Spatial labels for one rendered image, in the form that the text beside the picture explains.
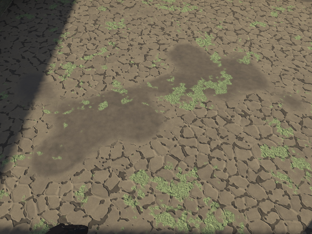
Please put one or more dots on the robot left hand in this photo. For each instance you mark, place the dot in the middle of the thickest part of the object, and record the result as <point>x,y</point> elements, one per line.
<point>68,229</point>

